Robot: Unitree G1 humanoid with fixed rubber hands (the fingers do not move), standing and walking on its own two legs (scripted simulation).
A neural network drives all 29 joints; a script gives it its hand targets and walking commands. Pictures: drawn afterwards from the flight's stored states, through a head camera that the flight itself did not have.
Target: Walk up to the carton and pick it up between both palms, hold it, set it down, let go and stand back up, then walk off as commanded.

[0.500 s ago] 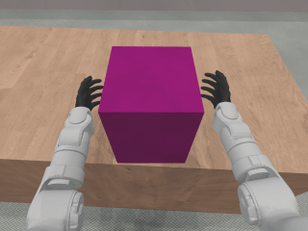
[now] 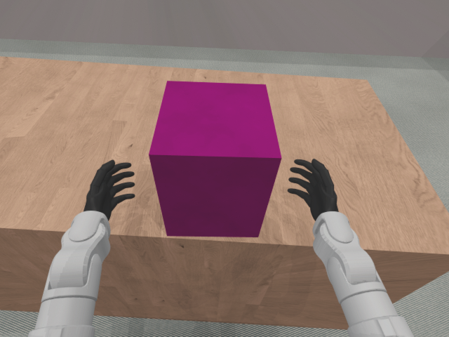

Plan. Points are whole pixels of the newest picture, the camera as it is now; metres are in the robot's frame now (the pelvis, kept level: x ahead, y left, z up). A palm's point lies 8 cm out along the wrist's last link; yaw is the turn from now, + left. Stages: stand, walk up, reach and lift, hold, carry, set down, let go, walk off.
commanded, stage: set down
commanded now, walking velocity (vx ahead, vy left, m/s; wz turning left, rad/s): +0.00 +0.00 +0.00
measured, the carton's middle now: (214, 162) +0.44 +0.03 +0.06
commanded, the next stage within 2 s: none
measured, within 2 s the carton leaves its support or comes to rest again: neither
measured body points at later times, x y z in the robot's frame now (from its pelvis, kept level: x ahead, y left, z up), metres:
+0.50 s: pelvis +0.00 +0.01 +0.00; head -0.01 +0.03 +0.45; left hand +0.28 +0.23 +0.06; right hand +0.27 -0.18 +0.07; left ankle +0.05 +0.14 -0.75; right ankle +0.02 -0.09 -0.75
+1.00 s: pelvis +0.03 +0.01 +0.00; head +0.01 +0.01 +0.45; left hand +0.23 +0.23 +0.03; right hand +0.23 -0.19 +0.03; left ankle +0.05 +0.14 -0.75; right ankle +0.02 -0.09 -0.75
